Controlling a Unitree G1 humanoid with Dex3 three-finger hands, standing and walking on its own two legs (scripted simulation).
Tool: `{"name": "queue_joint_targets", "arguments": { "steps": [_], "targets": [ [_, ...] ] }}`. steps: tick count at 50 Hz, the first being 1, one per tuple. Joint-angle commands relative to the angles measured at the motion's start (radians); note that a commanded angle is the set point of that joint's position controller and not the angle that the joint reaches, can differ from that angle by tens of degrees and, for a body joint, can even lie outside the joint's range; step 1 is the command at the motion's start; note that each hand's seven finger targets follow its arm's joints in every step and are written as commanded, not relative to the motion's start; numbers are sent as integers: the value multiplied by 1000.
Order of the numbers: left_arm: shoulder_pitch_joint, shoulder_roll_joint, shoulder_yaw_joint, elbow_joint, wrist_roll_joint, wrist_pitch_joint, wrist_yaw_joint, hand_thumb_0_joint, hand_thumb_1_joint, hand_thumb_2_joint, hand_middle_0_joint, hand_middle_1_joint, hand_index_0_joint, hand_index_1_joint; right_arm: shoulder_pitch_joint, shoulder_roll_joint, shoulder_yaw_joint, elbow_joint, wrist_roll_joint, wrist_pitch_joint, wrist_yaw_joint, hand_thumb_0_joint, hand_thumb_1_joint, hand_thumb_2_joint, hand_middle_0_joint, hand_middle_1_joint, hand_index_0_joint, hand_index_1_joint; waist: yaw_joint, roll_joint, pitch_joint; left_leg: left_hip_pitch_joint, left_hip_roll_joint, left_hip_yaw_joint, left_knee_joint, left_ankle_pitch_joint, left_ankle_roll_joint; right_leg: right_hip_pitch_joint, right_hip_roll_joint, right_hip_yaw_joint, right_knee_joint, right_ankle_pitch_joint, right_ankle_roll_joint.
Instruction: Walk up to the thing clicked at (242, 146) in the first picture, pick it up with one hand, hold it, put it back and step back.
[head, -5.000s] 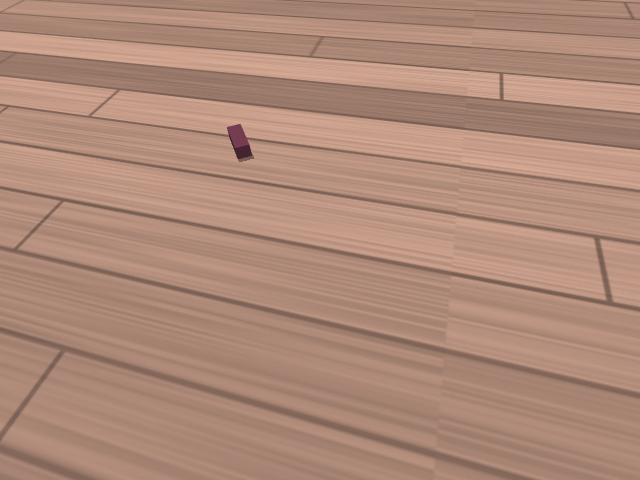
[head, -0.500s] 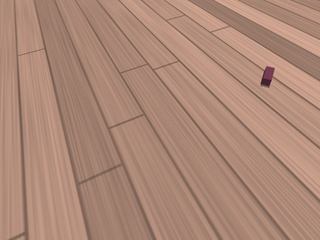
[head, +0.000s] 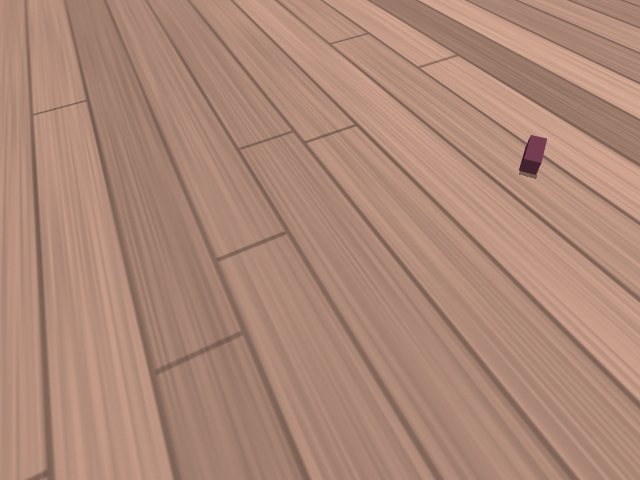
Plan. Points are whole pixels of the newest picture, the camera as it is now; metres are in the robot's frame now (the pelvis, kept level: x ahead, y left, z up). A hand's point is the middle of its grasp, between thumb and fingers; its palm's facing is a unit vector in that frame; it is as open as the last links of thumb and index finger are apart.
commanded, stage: stand
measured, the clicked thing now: (533, 154) +1.59 -0.92 -0.75
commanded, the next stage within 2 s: walk up in 0.86 s
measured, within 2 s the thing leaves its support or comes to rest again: neither
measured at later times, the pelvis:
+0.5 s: pelvis +0.00 +0.00 +0.00, yaw +0 degrees
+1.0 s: pelvis -0.01 +0.02 -0.01, yaw -6 degrees
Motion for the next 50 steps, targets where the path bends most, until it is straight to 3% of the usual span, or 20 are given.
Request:
{"name": "queue_joint_targets", "arguments": {
  "steps": [1,8,19,28,34,42,43,45,47,48,49,50],
  "targets": [
    [-36,222,49,-57,2,-22,13,0,900,900,-200,-300,-200,-300,-26,-212,-34,-57,2,-21,-14,0,-900,-900,200,300,200,300,1,-12,-60,-4,100,-63,-33,152,46,1,-130,87,-56,137,-15],
    [-29,219,48,-63,3,-25,12,0,900,900,-200,-300,-200,-300,-19,-214,-36,-60,1,-26,-16,0,-900,-900,200,300,200,300,3,-7,-110,24,104,-56,-15,252,45,32,-136,80,-29,254,-16],
    [-23,216,45,-61,4,-22,13,0,900,900,-200,-300,-200,-300,-11,-218,-39,-56,2,-21,-15,0,-900,-900,200,300,200,300,-1,-6,-79,9,96,-57,-33,160,45,1,-131,83,-49,146,-17],
    [-22,220,47,-63,4,-22,14,0,900,900,-200,-300,-200,-300,-9,-216,-37,-58,1,-23,-15,0,-900,-900,200,300,200,300,-2,8,-79,13,98,-60,-30,168,45,-3,-132,87,-47,153,-18],
    [-14,219,47,-63,4,-23,12,0,900,900,-200,-300,-200,-300,-12,-215,-36,-62,2,-27,-17,0,-900,-900,200,300,200,300,4,0,-92,30,104,-59,-22,244,45,10,-132,83,-28,226,-20],
    [-15,220,45,-64,3,-24,14,0,900,900,-200,-300,-200,-300,-9,-212,-36,-65,3,-22,-17,0,-900,-900,200,300,200,300,0,-12,-86,34,101,-53,-16,224,43,3,-135,86,-38,233,-18],
    [26,278,79,-108,2,-13,11,0,900,900,-200,-300,-200,-300,-73,-295,-95,-131,2,-16,-12,0,-900,-900,200,300,200,300,-5,-3,-50,58,59,44,140,139,51,-102,-146,196,20,403,-43],
    [36,315,99,-136,3,-15,19,0,900,900,-200,-300,-200,-300,-45,-248,-95,-159,15,-4,-11,0,-900,-900,200,300,200,300,4,-110,-73,-80,16,46,258,54,46,-30,-204,280,45,489,-116],
    [82,324,112,-180,17,-17,26,0,900,900,-200,-300,-200,-300,-61,-216,-98,-199,12,11,-6,0,-900,-900,200,300,200,300,36,-218,-59,-236,-58,30,477,-366,47,4,-306,437,22,523,-233],
    [80,322,113,-205,28,-16,25,0,900,900,-200,-300,-200,-300,-47,-206,-101,-215,7,17,-5,0,-900,-900,200,300,200,300,25,-218,-56,-249,-33,-28,532,-417,53,-34,-326,466,29,491,-269],
    [58,300,113,-230,29,-14,25,0,900,900,-200,-300,-200,-300,-31,-207,-105,-219,13,18,0,0,-900,-900,200,300,200,300,10,-218,-59,-244,-15,-50,530,-413,57,-41,-300,430,47,471,-267],
    [48,290,107,-247,34,-12,26,0,900,900,-200,-300,-200,-300,-12,-209,-113,-228,9,18,3,0,-900,-900,200,300,200,300,-4,-204,-63,-224,-7,-51,493,-380,58,-65,-264,401,69,464,-241]
  ]
}}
